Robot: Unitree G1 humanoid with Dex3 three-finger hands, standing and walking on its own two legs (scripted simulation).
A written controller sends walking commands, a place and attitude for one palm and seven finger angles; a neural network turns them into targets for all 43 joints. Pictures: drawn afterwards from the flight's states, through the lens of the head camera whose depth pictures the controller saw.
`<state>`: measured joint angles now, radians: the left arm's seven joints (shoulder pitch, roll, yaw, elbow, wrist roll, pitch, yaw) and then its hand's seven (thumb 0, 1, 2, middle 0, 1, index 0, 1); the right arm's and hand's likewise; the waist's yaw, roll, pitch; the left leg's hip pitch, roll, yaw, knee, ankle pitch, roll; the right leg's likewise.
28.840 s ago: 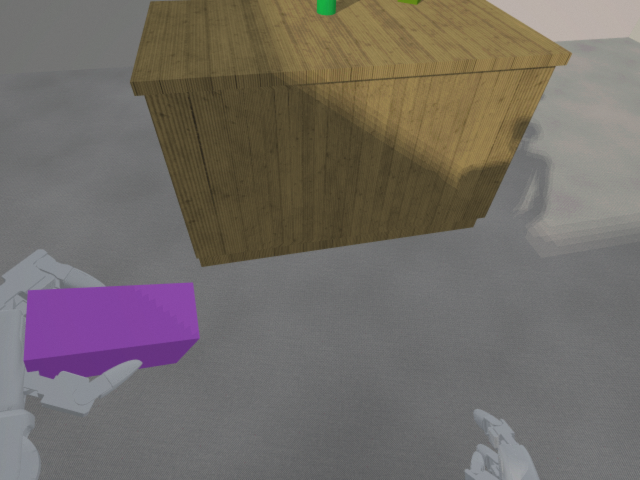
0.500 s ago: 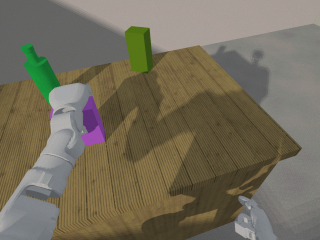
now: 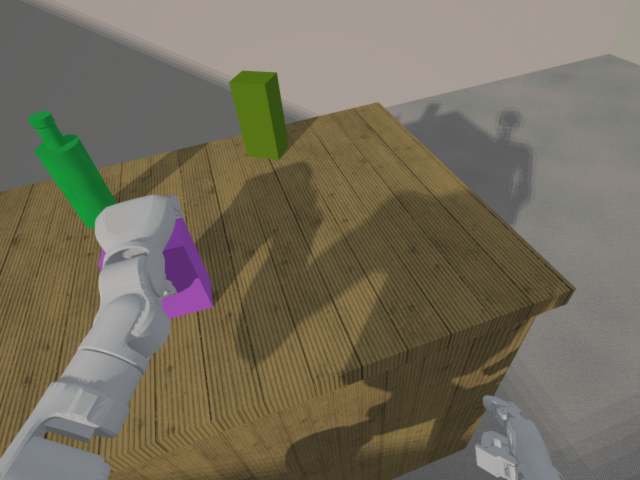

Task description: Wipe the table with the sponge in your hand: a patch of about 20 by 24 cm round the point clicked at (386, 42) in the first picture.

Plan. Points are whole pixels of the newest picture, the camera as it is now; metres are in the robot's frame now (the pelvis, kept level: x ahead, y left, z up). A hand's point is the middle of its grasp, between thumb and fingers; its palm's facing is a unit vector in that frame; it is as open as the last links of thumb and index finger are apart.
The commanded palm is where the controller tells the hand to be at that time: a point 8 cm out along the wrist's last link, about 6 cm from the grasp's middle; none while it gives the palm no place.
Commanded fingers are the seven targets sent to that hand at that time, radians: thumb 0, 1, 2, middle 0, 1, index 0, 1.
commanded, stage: wipe back along the middle lane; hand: left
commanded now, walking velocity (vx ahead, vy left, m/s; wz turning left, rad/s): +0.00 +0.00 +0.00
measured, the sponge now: (167, 284) +0.34 +0.26 +0.07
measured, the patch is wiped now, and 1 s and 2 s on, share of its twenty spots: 0.65 0.65 0.70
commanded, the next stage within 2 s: slide across to the third lane in 1.14 s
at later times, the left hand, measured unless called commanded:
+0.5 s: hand (153, 282) +0.30 +0.24 +0.13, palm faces +0.09 -0.05 -0.99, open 10.0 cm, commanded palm +0.26 +0.23 +0.17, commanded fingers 0.00 0.10 1.30 -1.20 -1.60 -1.20 -1.60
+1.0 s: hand (151, 308) +0.26 +0.23 +0.13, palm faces +0.15 -0.11 -0.98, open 10.0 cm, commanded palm +0.21 +0.21 +0.17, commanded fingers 0.00 0.10 1.30 -1.20 -1.60 -1.20 -1.60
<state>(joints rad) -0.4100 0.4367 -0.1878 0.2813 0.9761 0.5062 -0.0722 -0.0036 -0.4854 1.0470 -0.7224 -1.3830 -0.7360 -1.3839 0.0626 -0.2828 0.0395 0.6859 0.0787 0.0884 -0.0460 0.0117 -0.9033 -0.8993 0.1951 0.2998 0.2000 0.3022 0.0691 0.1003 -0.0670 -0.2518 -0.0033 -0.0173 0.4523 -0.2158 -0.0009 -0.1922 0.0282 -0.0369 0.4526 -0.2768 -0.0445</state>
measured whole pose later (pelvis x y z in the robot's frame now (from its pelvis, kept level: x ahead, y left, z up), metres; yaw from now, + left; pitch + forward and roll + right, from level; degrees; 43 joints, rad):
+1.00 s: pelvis -0.02 +0.00 +0.00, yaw -1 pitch -2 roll +0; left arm -0.06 0.39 -0.23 -0.18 0.98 0.60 -0.04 0.00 -0.47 1.05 -0.70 -1.41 -0.71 -1.41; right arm 0.02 -0.27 0.05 0.66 0.08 0.09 -0.01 0.01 -0.90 -0.90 0.19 0.30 0.19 0.30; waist 0.11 0.12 -0.07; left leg -0.23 0.00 0.00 0.50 -0.23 0.00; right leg -0.18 0.03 -0.02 0.51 -0.29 -0.04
